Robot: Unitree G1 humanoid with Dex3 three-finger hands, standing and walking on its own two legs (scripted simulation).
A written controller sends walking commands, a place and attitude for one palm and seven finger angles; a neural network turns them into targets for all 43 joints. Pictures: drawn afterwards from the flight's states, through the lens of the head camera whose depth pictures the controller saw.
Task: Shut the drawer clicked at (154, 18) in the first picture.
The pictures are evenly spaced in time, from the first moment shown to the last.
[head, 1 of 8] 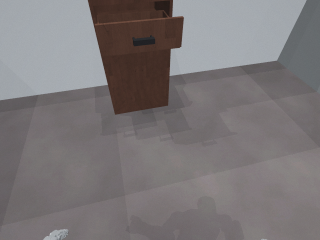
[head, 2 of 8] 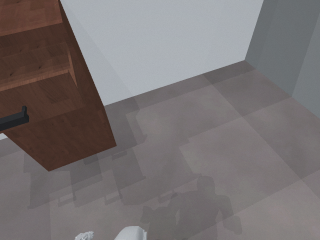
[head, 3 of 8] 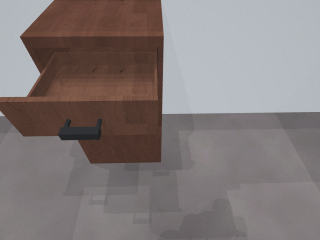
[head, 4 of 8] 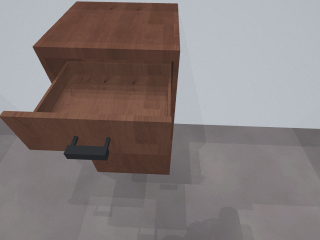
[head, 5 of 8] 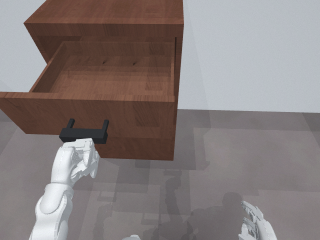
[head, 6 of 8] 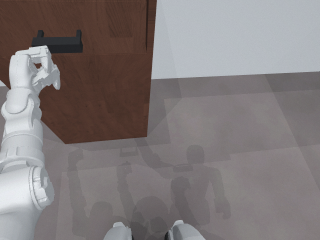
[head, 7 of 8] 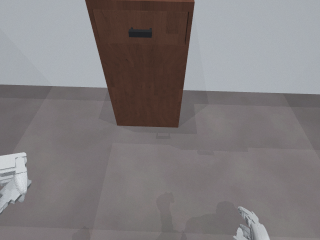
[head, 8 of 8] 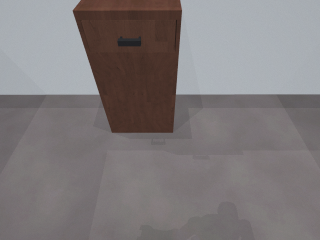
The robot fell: no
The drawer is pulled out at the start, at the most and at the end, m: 0.28 0.28 0.00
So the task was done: yes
